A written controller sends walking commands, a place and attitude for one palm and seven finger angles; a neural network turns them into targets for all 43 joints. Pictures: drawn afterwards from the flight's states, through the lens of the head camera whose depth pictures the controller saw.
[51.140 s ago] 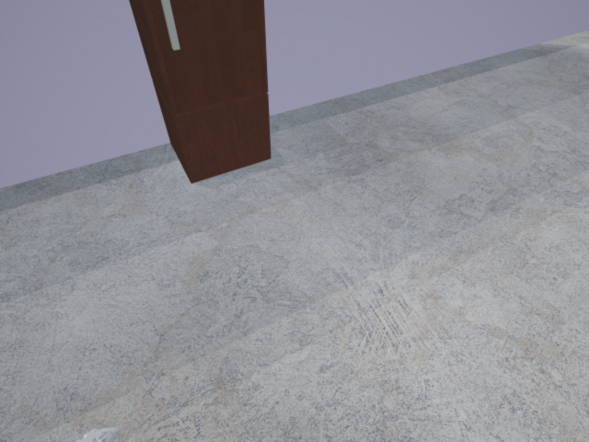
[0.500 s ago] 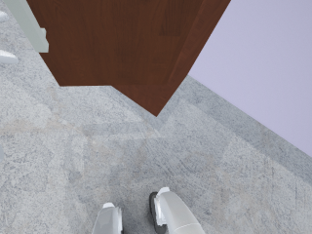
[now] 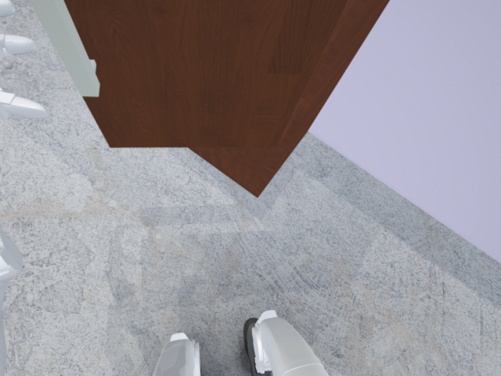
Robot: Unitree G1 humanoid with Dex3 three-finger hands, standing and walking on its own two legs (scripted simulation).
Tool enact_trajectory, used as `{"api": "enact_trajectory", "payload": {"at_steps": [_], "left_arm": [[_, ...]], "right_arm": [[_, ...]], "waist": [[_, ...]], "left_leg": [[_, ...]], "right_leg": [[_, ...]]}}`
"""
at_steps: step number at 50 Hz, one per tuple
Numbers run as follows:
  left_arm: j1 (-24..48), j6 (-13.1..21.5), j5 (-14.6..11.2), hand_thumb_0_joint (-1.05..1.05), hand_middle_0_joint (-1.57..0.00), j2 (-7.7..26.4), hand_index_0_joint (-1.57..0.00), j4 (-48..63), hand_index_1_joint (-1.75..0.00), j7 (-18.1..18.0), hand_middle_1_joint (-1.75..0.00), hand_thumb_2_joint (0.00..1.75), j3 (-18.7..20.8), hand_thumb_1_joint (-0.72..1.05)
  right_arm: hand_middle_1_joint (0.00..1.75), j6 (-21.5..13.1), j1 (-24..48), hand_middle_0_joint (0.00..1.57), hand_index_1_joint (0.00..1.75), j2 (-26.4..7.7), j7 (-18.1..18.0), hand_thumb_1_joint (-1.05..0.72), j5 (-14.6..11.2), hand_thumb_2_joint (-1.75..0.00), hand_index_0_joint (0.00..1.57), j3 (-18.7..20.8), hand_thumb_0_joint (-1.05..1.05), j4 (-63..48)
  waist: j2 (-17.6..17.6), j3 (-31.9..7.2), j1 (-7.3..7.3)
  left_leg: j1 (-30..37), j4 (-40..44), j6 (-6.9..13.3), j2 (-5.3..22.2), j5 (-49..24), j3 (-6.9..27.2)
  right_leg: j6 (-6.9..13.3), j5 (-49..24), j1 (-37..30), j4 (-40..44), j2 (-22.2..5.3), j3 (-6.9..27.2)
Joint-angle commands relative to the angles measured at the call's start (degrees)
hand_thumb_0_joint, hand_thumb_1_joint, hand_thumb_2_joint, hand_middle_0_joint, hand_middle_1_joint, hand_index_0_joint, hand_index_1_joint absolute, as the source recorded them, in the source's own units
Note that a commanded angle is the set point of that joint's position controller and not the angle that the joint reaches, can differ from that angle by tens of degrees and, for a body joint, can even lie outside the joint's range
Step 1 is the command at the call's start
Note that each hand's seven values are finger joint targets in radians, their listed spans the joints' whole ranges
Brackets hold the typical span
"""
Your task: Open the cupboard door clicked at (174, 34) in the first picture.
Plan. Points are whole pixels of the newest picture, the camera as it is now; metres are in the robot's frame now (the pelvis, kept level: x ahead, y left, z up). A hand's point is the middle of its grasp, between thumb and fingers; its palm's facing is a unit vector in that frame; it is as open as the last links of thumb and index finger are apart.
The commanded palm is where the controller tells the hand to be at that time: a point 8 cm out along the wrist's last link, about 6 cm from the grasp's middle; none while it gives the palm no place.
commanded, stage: move the hooked fingers beside the handle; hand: left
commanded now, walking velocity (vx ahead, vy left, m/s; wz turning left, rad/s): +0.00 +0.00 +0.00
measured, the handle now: (71, 35) +0.59 +0.20 +0.08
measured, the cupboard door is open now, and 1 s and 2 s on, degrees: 40 40 41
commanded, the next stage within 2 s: slide the fingers in behind the handle in 0.10 s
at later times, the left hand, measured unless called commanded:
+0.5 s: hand (25, 69) +0.52 +0.24 +0.09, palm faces -0.03 -1.00 -0.01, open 14.0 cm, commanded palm +0.51 +0.27 +0.08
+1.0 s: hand (58, 68) +0.52 +0.20 +0.09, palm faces -0.01 -1.00 -0.03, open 14.0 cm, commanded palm +0.51 +0.23 +0.08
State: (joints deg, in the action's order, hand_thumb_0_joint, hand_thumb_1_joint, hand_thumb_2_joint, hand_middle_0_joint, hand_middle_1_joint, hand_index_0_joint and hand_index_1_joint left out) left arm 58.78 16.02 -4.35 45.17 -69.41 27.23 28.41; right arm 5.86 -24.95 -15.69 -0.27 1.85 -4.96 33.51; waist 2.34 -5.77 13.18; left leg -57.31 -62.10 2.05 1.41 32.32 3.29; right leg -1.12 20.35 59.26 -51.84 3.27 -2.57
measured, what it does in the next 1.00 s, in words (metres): stands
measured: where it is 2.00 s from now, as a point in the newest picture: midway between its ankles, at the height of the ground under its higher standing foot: outside the picture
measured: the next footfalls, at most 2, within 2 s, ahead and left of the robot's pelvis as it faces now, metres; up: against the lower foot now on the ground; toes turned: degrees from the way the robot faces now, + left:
none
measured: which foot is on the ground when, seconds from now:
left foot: down 0.00-1.00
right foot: down 0.00-1.00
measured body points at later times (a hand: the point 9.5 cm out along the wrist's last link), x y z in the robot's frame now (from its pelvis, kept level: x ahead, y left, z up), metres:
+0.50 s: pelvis -0.01 -0.01 +0.00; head +0.16 +0.03 +0.42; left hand +0.52 +0.30 +0.09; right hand -0.02 -0.27 -0.10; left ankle -0.05 +0.08 -0.66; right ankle +0.03 -0.14 -0.66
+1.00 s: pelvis -0.01 -0.01 +0.00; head +0.14 +0.01 +0.42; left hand +0.52 +0.26 +0.10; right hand -0.03 -0.28 -0.10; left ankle -0.05 +0.08 -0.66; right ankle +0.03 -0.14 -0.66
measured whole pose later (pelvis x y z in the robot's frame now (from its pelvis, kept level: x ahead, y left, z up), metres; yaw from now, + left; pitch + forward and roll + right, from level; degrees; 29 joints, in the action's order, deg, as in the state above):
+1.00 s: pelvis -0.01 -0.01 +0.00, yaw +1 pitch +25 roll -4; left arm 57.9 19.1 -4.3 36.3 -69.2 19.1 24.5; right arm 4.1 -24.6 -16.0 0.2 2.1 -3.5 34.7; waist 2.8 -6.1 12.0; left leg -55.0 -60.9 1.3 1.0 31.1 2.5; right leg -0.3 20.1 58.2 -53.0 2.8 -1.8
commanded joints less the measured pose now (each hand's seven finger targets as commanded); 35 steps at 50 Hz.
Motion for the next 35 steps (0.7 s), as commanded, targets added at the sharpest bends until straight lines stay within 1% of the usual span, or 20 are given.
{"api": "enact_trajectory", "payload": {"at_steps": [1, 2, 4, 6, 8, 9, 10, 12, 13, 14, 16, 17, 18, 24, 25, 27, 29, 31, 33, 35], "left_arm": [[22.2, 2.77, -1.23, 0.0, -0.3, 17.43, -0.3, 9.64, -1.2, -0.44, -1.2, 0.3, 2.12, -0.5], [24.35, 3.06, -1.03, 0.0, -0.3, 15.62, -0.3, 11.09, -1.2, -0.49, -1.2, 0.3, 0.33, -0.5], [23.97, 4.32, -1.24, 0.0, -0.3, 18.44, -0.3, 12.82, -1.2, -0.76, -1.2, 0.3, 3.08, -0.5], [22.59, 4.39, -1.46, 0.0, -0.3, 17.48, -0.3, 11.81, -1.2, -0.51, -1.2, 0.3, 2.52, -0.5], [23.15, 4.55, -1.71, 0.0, -0.3, 16.38, -0.3, 11.98, -1.2, -0.07, -1.2, 0.3, 1.69, -0.5], [23.23, 4.48, -1.59, 0.0, -0.3, 18.32, -0.3, 12.03, -1.2, -0.03, -1.2, 0.3, 3.05, -0.5], [21.69, 4.09, -1.6, 0.0, -0.3, 18.04, -0.3, 10.44, -1.2, 0.14, -1.2, 0.3, 2.94, -0.5], [22.83, 3.84, -1.76, 0.0, -0.3, 15.48, -0.3, 11.63, -1.2, 0.39, -1.2, 0.3, 0.68, -0.5], [24.03, 4.37, -2.2, 0.0, -0.3, 14.62, -0.3, 13.32, -1.2, 0.42, -1.2, 0.3, 0.31, -0.5], [23.61, 4.29, -2.25, 0.0, -0.3, 15.11, -0.3, 13.34, -1.2, 0.3, -1.2, 0.3, 0.94, -0.5], [23.61, 4.17, -2.85, 0.0, -0.3, 12.81, -0.3, 13.35, -1.2, 0.18, -1.2, 0.3, -0.03, -0.5], [22.32, 3.88, -2.68, 0.0, -0.3, 13.89, -0.3, 12.26, -1.2, -0.15, -1.2, 0.3, 1.0, -0.5], [23.6, 3.81, -2.66, 0.0, -0.3, 12.22, -0.3, 11.78, -1.2, -0.36, -1.2, 0.3, -0.42, -0.5], [24.68, 4.63, -1.87, 0.0, -0.3, 11.19, -0.3, 15.04, -1.2, -2.92, -1.2, 0.3, -0.64, -0.5], [23.79, 4.28, -1.86, 0.0, -0.3, 9.11, -0.3, 13.3, -1.2, -3.21, -1.2, 0.3, -1.89, -0.5], [23.9, 4.04, -1.7, 0.0, -0.3, 10.29, -0.3, 11.92, -1.2, -4.11, -1.2, 0.3, -0.79, -0.5], [24.24, 4.9, -1.2, 0.0, -0.3, 12.83, -0.3, 14.03, -1.2, -4.93, -1.2, 0.3, 1.2, -0.5], [22.27, 4.93, -1.0, 0.0, -0.3, 10.61, -0.3, 12.68, -1.2, -5.33, -1.2, 0.3, -0.15, -0.5], [22.23, 5.4, -1.08, 0.0, -0.3, 12.32, -0.3, 12.08, -1.2, -5.67, -1.2, 0.3, 1.17, -0.5], [22.61, 5.75, -0.98, 0.0, -0.3, 10.32, -0.3, 12.94, -1.2, -5.75, -1.2, 0.3, -0.33, -0.5]], "right_arm": [[0.3, 0.04, -12.56, 0.2, 0.3, -12.42, -1.26, -0.9, -0.25, -0.9, 0.2, 4.3, 0.0, -1.03], [0.3, -0.14, -12.36, 0.2, 0.3, -12.2, -1.15, -0.9, -0.13, -0.9, 0.2, 4.27, 0.0, -1.1], [0.3, -0.2, -12.58, 0.2, 0.3, -12.4, -1.2, -0.9, -0.03, -0.9, 0.2, 4.55, 0.0, -1.16], [0.3, -0.18, -12.05, 0.2, 0.3, -12.19, -1.14, -0.9, -0.12, -0.9, 0.2, 4.49, 0.0, -1.38], [0.3, -0.2, -11.94, 0.2, 0.3, -12.17, -1.2, -0.9, -0.18, -0.9, 0.2, 4.46, 0.0, -1.56], [0.3, -0.14, -11.95, 0.2, 0.3, -12.46, -1.18, -0.9, -0.16, -0.9, 0.2, 4.53, 0.0, -1.23], [0.3, -0.08, -11.87, 0.2, 0.3, -12.4, -1.2, -0.9, -0.26, -0.9, 0.2, 4.46, 0.0, -1.49], [0.3, -0.16, -11.57, 0.2, 0.3, -12.28, -1.23, -0.9, -0.34, -0.9, 0.2, 4.5, 0.0, -1.58], [0.3, -0.37, -11.72, 0.2, 0.3, -12.22, -1.33, -0.9, -0.3, -0.9, 0.2, 4.57, 0.0, -1.6], [0.3, -0.32, -11.8, 0.2, 0.3, -12.33, -1.18, -0.9, -0.31, -0.9, 0.2, 4.71, 0.0, -1.34], [0.3, -0.54, -11.75, 0.2, 0.3, -12.18, -1.1, -0.9, -0.24, -0.9, 0.2, 4.87, 0.0, -1.01], [0.3, -0.46, -11.83, 0.2, 0.3, -12.3, -1.07, -0.9, -0.26, -0.9, 0.2, 4.83, 0.0, -0.95], [0.3, -0.55, -11.82, 0.2, 0.3, -12.11, -1.14, -0.9, -0.24, -0.9, 0.2, 4.7, 0.0, -0.99], [0.3, -0.92, -11.68, 0.2, 0.3, -11.62, -0.71, -0.9, -0.05, -0.9, 0.2, 4.97, 0.0, -0.73], [0.3, -0.95, -11.67, 0.2, 0.3, -11.45, -0.65, -0.9, -0.09, -0.9, 0.2, 4.95, 0.0, -0.54], [0.3, -0.95, -11.5, 0.2, 0.3, -11.65, -0.61, -0.9, -0.1, -0.9, 0.2, 4.78, 0.0, -0.88], [0.3, -1.11, -11.53, 0.2, 0.3, -11.55, -0.66, -0.9, 0.02, -0.9, 0.2, 4.83, 0.0, -1.36], [0.3, -1.24, -11.41, 0.2, 0.3, -11.26, -0.43, -0.9, -0.02, -0.9, 0.2, 4.81, 0.0, -1.51], [0.3, -1.23, -11.4, 0.2, 0.3, -11.36, -0.66, -0.9, -0.1, -0.9, 0.2, 4.64, 0.0, -1.81], [0.3, -1.35, -11.09, 0.2, 0.3, -11.19, -0.56, -0.9, -0.19, -0.9, 0.2, 4.84, 0.0, -1.8]], "waist": [[12.26, -27.58, 0.46], [13.26, -28.03, 1.02], [14.76, -31.0, -0.02], [13.36, -30.43, 0.12], [14.99, -29.88, 0.21], [14.46, -30.62, -0.03], [12.59, -30.02, -0.07], [12.67, -29.36, 0.5], [14.81, -30.56, 0.48], [14.81, -31.66, 0.17], [14.33, -31.35, 0.57], [12.84, -30.81, 0.06], [12.61, -29.58, 0.98], [15.69, -32.24, -0.02], [13.9, -30.35, 0.5], [11.15, -28.1, 0.41], [12.75, -31.36, -0.67], [10.74, -29.4, -0.51], [8.44, -28.15, -0.55], [10.7, -29.27, -0.53]], "left_leg": [[19.68, 6.12, -2.67, 0.92, -39.77, 1.3], [19.81, 6.21, -2.64, 0.82, -38.74, 1.26], [22.56, 5.81, -3.32, 1.01, -42.78, 1.61], [21.18, 5.54, -3.04, 0.95, -42.14, 1.2], [21.83, 5.66, -3.03, 0.91, -42.81, 1.33], [21.9, 5.42, -3.15, 1.05, -42.58, 1.45], [20.52, 5.49, -2.84, 0.94, -41.19, 1.24], [20.64, 5.96, -2.73, 0.89, -39.87, 1.28], [22.52, 5.83, -3.03, 0.88, -41.98, 1.63], [23.71, 5.79, -3.39, 1.04, -42.34, 1.8], [24.34, 5.68, -3.51, 1.08, -42.92, 1.93], [23.02, 5.8, -3.34, 1.01, -41.72, 1.84], [22.05, 5.7, -2.92, 0.91, -40.65, 1.67], [24.62, 6.22, -3.68, 0.79, -41.63, 1.87], [23.83, 6.3, -3.45, 0.8, -40.4, 1.76], [20.04, 7.01, -2.59, 0.51, -35.55, 1.26], [19.56, 6.8, -2.37, 0.23, -35.92, 0.7], [18.29, 7.26, -2.11, 0.18, -34.46, 0.46], [15.76, 7.49, -1.5, 0.06, -32.45, 0.19], [17.44, 7.75, -1.74, -0.02, -32.23, -0.04]], "right_leg": [[2.55, -20.67, -16.16, 0.8, 1.12, -0.91], [2.58, -20.41, -16.06, 0.67, 1.04, -0.89], [2.78, -21.83, -16.58, 0.3, 1.03, -0.95], [2.61, -22.79, -17.58, 0.16, 1.03, -0.71], [2.88, -22.48, -16.62, 0.1, 1.02, -0.77], [2.71, -22.17, -16.69, 0.07, 1.06, -0.76], [2.65, -22.11, -17.51, 0.09, 1.13, -0.73], [2.53, -21.25, -16.92, 0.43, 1.04, -0.79], [2.81, -21.48, -16.17, 0.15, 0.96, -0.85], [2.67, -20.88, -15.66, 0.29, 1.08, -1.02], [2.6, -20.92, -15.03, 0.46, 1.03, -1.18], [2.62, -20.51, -15.64, 0.5, 1.03, -1.16], [2.69, -20.39, -14.96, 0.47, 1.09, -1.02], [2.76, -20.37, -15.51, 0.55, 0.85, -0.95], [2.69, -19.82, -14.91, 0.77, 0.92, -1.09], [2.67, -19.0, -17.05, 1.22, 0.92, -0.73], [2.78, -21.09, -19.81, 0.71, 0.64, -0.01], [2.74, -21.04, -20.36, 1.0, 0.62, -0.11], [2.82, -21.19, -22.1, 1.07, 0.63, 0.31], [2.64, -20.57, -21.18, 1.23, 0.39, 0.4]]}}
